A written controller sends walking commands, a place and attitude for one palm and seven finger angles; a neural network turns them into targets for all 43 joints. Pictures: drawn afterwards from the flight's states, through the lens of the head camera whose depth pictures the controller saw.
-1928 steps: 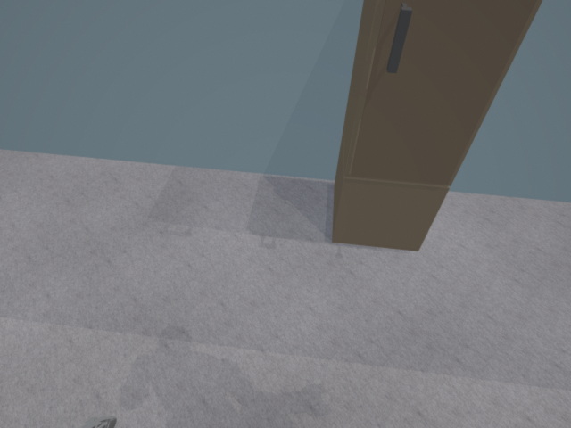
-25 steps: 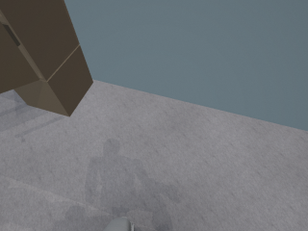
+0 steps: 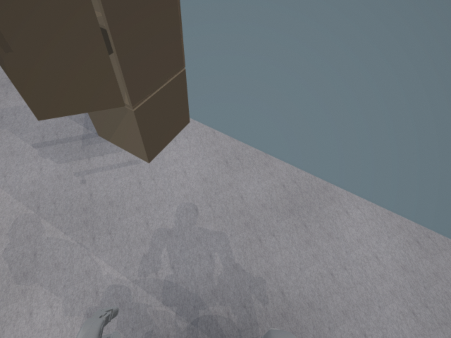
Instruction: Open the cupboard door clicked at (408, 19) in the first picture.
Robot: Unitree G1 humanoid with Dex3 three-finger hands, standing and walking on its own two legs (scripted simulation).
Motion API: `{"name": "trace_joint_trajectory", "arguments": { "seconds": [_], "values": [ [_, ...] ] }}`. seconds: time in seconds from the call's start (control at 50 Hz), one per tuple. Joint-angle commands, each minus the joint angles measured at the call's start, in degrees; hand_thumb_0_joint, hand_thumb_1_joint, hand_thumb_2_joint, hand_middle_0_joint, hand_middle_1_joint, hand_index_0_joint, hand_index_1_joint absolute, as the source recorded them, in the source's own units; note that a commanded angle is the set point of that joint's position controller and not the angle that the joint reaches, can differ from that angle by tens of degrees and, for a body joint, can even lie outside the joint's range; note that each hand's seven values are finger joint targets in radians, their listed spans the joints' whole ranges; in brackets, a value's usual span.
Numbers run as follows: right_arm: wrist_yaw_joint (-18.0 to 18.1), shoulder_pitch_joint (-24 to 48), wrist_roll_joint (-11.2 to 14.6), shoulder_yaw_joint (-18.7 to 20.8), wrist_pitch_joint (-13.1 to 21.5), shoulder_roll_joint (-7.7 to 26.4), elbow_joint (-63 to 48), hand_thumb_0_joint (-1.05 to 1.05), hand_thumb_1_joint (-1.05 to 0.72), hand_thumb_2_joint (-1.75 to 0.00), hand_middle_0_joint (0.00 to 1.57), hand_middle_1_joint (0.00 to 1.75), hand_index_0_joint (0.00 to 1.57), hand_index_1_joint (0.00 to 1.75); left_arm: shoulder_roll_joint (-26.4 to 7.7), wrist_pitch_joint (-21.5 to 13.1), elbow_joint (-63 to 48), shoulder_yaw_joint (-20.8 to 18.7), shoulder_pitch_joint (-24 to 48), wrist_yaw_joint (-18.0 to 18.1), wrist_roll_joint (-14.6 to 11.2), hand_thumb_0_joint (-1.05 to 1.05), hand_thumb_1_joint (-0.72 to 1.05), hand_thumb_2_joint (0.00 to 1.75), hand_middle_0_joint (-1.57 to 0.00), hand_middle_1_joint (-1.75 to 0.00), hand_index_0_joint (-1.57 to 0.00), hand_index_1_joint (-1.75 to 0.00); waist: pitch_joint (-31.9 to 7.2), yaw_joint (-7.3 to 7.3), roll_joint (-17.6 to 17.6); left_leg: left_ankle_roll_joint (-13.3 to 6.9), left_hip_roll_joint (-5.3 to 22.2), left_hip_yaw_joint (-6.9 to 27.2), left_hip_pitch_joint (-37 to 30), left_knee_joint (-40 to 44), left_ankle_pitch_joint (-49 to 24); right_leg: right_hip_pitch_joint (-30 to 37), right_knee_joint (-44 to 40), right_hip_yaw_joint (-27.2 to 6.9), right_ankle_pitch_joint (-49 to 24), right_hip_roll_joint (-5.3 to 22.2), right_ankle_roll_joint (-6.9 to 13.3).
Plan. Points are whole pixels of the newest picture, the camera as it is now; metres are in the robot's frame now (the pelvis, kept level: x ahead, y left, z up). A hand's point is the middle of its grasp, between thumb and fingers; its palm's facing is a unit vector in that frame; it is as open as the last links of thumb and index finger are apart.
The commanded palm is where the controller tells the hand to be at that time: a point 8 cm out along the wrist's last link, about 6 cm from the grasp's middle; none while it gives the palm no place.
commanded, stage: turn to face it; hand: left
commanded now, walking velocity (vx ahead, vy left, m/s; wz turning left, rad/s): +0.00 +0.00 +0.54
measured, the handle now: out of the picture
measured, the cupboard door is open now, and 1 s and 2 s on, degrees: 49 49 49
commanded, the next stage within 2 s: take the last steps up to it in 0.38 s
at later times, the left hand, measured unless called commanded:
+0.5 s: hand out of the picture -0.03 +0.19 -0.19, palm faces +0.31 -0.93 -0.21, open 7.3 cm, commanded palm none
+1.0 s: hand out of the picture +0.12 +0.27 -0.15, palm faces +0.32 -0.93 -0.19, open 7.4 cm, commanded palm none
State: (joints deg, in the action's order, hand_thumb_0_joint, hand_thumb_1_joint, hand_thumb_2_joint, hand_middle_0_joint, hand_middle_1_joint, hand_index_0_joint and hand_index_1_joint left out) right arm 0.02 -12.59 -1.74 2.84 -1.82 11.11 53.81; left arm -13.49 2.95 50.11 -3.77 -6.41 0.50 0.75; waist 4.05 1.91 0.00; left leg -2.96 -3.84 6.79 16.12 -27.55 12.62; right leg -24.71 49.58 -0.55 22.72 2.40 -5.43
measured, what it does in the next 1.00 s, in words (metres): steps on the spot, turning left: right foot, then left foot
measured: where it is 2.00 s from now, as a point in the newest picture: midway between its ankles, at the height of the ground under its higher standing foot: (156, 295)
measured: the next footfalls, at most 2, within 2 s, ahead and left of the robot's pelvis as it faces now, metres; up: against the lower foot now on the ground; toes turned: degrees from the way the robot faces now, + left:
right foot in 0.10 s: +0.04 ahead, -0.15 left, +0.00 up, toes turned +3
left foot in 0.52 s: +0.02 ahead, +0.11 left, +0.00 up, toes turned +19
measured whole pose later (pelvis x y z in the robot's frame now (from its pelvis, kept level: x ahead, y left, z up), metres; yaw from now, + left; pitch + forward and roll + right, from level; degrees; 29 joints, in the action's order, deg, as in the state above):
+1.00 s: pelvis +0.07 +0.06 +0.00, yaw +20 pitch +0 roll +0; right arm 0.8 -22.6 -1.9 1.7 1.5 10.5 61.6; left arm -10.1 0.5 54.9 -3.0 -6.8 -1.3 1.3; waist 2.3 2.7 0.8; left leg -5.7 -5.5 0.2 3.7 -20.5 16.9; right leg -23.6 40.8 4.6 18.6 3.7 -1.6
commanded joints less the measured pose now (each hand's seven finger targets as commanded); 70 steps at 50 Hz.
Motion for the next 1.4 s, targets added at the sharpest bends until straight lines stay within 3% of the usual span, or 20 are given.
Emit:
{"name": "trace_joint_trajectory", "arguments": {
  "seconds": [0.0,0.04,0.08,0.1,0.12,0.2,0.38,0.46,0.5,0.52,0.62,0.84,0.96,1.0,1.02,1.04,1.06,1.1,1.18,1.38],
  "values": [
    [0.9,0.2,0.3,4.0,0.5,12.4,-3.8,0.00,-0.90,-0.90,0.20,0.30,0.20,0.30,-4.4,-2.2,-4.5,-1.1,-2.2,1.0,-0.3,0.00,0.90,0.90,-0.20,-0.30,-0.20,-0.30,-7.5,-1.15,9.9,-5.8,13.5,17.0,-3.7,3.5,-23.4,7.3,-11.6,0.7,-1.4,-2.6,1.2],
    [0.8,1.6,0.9,3.9,0.6,11.1,-4.2,0.00,-0.90,-0.90,0.20,0.30,0.20,0.30,-5.3,-3.0,-3.4,-1.5,-6.5,1.3,-0.4,0.00,0.90,0.90,-0.20,-0.30,-0.20,-0.30,-9.2,-3.51,7.1,-3.0,10.7,15.9,1.9,-0.4,-18.7,18.5,-25.1,0.4,-10.8,-1.6,1.8],
    [0.3,0.3,1.7,3.3,0.9,5.5,-5.3,0.00,-0.90,-0.90,0.20,0.30,0.20,0.30,-12.5,-3.8,-3.1,-2.8,-8.6,2.0,0.8,0.00,0.90,0.90,-0.20,-0.30,-0.20,-0.30,-9.7,-4.44,-16.9,4.9,-2.1,-0.8,18.7,-20.0,17.8,30.8,-33.2,-21.3,-20.9,21.5,10.4],
    [0.2,0.3,1.0,3.7,0.4,8.3,-4.9,0.00,-0.90,-0.90,0.20,0.30,0.20,0.30,-12.3,-3.6,-3.2,-2.2,-8.5,2.0,0.6,0.00,0.90,0.90,-0.20,-0.30,-0.20,-0.30,-8.0,-3.86,-13.4,5.0,-0.2,-1.4,17.1,-32.9,23.5,21.9,-32.9,-21.2,-25.2,26.5,15.0],
    [-0.2,-0.6,0.7,3.8,-0.1,7.6,-4.2,0.00,-0.90,-0.90,0.20,0.30,0.20,0.30,-9.5,-3.4,-4.0,-1.5,-5.0,2.1,0.3,0.00,0.90,0.90,-0.20,-0.30,-0.20,-0.30,-5.3,-1.78,-7.3,4.9,1.2,-0.4,16.8,-38.0,19.3,19.0,-32.5,-15.2,-25.3,23.2,15.4],
    [-1.0,0.6,0.8,3.2,-1.4,6.6,-1.8,0.00,-0.90,-0.90,0.20,0.30,0.20,0.30,-5.9,-4.1,-3.2,-0.4,-3.8,1.6,-0.1,0.00,0.90,0.90,-0.20,-0.30,-0.20,-0.30,-3.4,-0.43,-12.4,6.8,4.2,-4.2,17.2,-42.5,10.3,19.1,-29.7,-1.4,-38.0,14.1,10.7],
    [-1.0,8.3,1.3,1.4,-0.5,3.4,-2.0,0.00,-0.90,-0.90,0.20,0.30,0.20,0.30,-8.9,-4.0,1.2,-1.7,-12.0,1.4,1.2,0.00,0.90,0.90,-0.20,-0.30,-0.20,-0.30,-3.3,-4.48,-13.0,5.9,3.4,-10.7,9.2,-17.6,14.8,22.8,-25.8,1.3,-44.6,16.3,12.0],
    [-0.5,1.6,1.1,1.4,0.9,5.4,0.5,0.00,-0.90,-0.90,0.20,0.30,0.20,0.30,-8.6,-3.6,2.1,-1.6,-10.1,1.1,0.2,0.00,0.90,0.90,-0.20,-0.30,-0.20,-0.30,-6.6,-0.28,-9.0,4.1,3.2,-11.2,-8.3,3.3,-2.4,15.4,-16.2,5.4,-36.5,13.4,6.9],
    [0.2,-4.5,0.2,3.6,1.5,15.1,1.0,0.00,-0.90,-0.90,0.20,0.30,0.20,0.30,-2.4,-3.1,-0.3,-0.2,-9.3,0.5,-0.6,0.00,0.90,0.90,-0.20,-0.30,-0.20,-0.30,-11.4,2.39,17.0,-7.0,24.4,13.9,-20.6,6.3,-27.5,-3.3,2.9,9.7,13.6,3.4,1.2],
    [0.6,-6.3,0.1,3.4,0.9,15.6,1.6,0.00,-0.90,-0.90,0.20,0.30,0.20,0.30,-3.2,-2.3,-1.4,-0.1,-5.5,0.8,0.2,0.00,0.90,0.90,-0.20,-0.30,-0.20,-0.30,-9.7,3.40,13.5,-10.5,25.9,13.0,-17.1,6.6,-22.8,-4.6,10.0,5.1,16.8,3.5,2.4],
    [1.4,-0.8,0.4,1.3,3.2,10.1,-0.1,0.00,-0.90,-0.90,0.20,0.30,0.20,0.30,-3.4,-2.7,2.1,-0.8,-5.5,-1.3,0.9,0.00,0.90,0.90,-0.20,-0.30,-0.20,-0.30,-2.4,-1.01,8.1,-8.0,17.2,7.7,-10.0,13.4,-3.7,-9.3,17.0,2.3,0.2,4.1,3.1],
    [1.2,-9.9,0.3,1.0,4.4,7.7,3.6,0.00,-0.90,-0.90,0.20,0.30,0.20,0.30,-1.3,-3.8,-0.1,-0.1,2.4,-1.5,0.9,0.00,0.90,0.90,-0.20,-0.30,-0.20,-0.30,-0.5,0.63,5.2,-10.4,16.3,8.2,-13.6,15.6,-7.0,-8.3,-1.4,4.1,-3.4,3.1,2.8],
    [1.2,-11.1,0.1,0.5,4.4,7.0,5.6,0.00,-0.90,-0.90,0.20,0.30,0.20,0.30,-0.7,-4.5,0.3,-0.1,1.2,-1.3,0.7,0.00,0.90,0.90,-0.20,-0.30,-0.20,-0.30,0.0,-1.32,4.5,-9.2,14.3,7.2,-9.3,11.8,-12.1,3.4,-12.8,5.8,-4.8,0.2,4.5],
    [1.3,-10.2,0.7,0.3,4.6,6.5,6.1,0.00,-0.90,-0.90,0.20,0.30,0.20,0.30,-1.8,-5.2,2.6,-0.9,-6.0,-1.0,0.7,0.00,0.90,0.90,-0.20,-0.30,-0.20,-0.30,-1.9,-4.98,1.0,-5.9,10.7,3.3,-1.6,3.0,-13.0,19.4,-22.6,5.5,-10.1,0.3,5.4],
    [0.8,-9.8,1.4,0.3,5.1,5.5,5.8,0.00,-0.90,-0.90,0.20,0.30,0.20,0.30,-6.1,-6.0,4.7,-1.8,-13.9,-0.5,1.0,0.00,0.90,0.90,-0.20,-0.30,-0.20,-0.30,-6.0,-8.46,-6.4,-3.1,6.8,-0.8,7.1,-7.7,-8.7,33.5,-26.5,-3.2,-7.8,7.9,7.8],
    [0.7,-10.4,1.5,0.2,5.3,3.5,4.2,0.00,-0.90,-0.90,0.20,0.30,0.20,0.30,-10.5,-6.1,6.7,-3.0,-20.8,0.0,1.0,0.00,0.90,0.90,-0.20,-0.30,-0.20,-0.30,-9.6,-9.88,-18.2,0.6,-0.3,-7.0,18.9,-23.7,15.2,43.0,-33.0,-24.1,-7.4,24.4,14.2],
    [0.5,-8.9,0.6,1.1,4.5,6.6,4.1,0.00,-0.90,-0.90,0.20,0.30,0.20,0.30,-10.8,-5.9,6.7,-3.0,-20.1,0.3,0.2,0.00,0.90,0.90,-0.20,-0.30,-0.20,-0.30,-5.5,-8.58,-12.0,1.3,2.1,-4.3,22.5,-35.2,20.1,35.6,-37.3,-29.6,-3.5,29.5,17.7],
    [-0.2,-6.4,0.2,1.3,3.3,4.4,4.9,0.00,-0.90,-0.90,0.20,0.30,0.20,0.30,-5.8,-6.2,4.7,-1.9,-11.5,0.6,0.1,0.00,0.90,0.90,-0.20,-0.30,-0.20,-0.30,3.7,-5.14,-8.7,2.1,6.9,-2.4,22.1,-40.0,9.4,18.1,-42.3,-22.6,10.5,24.2,14.6],
    [-1.1,-9.2,0.1,0.8,1.9,0.5,6.7,0.00,-0.90,-0.90,0.20,0.30,0.20,0.30,-0.8,-7.5,5.8,-0.3,-10.0,0.3,0.2,0.00,0.90,0.90,-0.20,-0.30,-0.20,-0.30,3.1,-1.22,-8.5,4.6,9.2,-5.9,17.2,-35.0,-0.1,12.8,-41.7,-1.2,-11.0,16.7,10.4],
    [-2.7,3.0,0.7,0.4,3.9,-0.2,2.3,0.00,-0.90,-0.90,0.20,0.30,0.20,0.30,-5.3,-7.5,11.0,-0.7,-15.8,0.1,1.1,0.00,0.90,0.90,-0.20,-0.30,-0.20,-0.30,0.4,-4.12,-12.4,4.4,6.8,-13.2,9.3,-7.8,-0.4,19.3,-34.3,5.0,-25.4,16.4,10.0]
  ]
}}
